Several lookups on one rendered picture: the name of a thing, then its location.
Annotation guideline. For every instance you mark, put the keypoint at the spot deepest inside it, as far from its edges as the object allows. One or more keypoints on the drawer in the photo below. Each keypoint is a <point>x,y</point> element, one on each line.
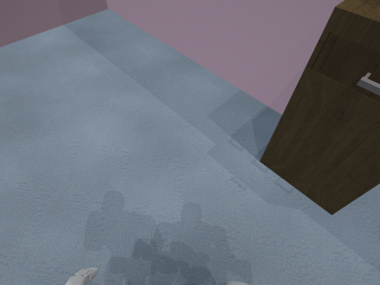
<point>346,62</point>

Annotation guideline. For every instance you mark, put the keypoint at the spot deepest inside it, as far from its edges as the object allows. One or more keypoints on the robot left hand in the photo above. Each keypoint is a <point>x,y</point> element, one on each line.
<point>82,277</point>

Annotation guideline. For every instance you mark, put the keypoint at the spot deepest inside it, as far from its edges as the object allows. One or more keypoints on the handle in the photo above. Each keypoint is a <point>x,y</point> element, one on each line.
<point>369,84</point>

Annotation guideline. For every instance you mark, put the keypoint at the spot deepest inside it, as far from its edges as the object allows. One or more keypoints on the cabinet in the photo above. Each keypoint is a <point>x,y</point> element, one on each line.
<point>327,142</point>

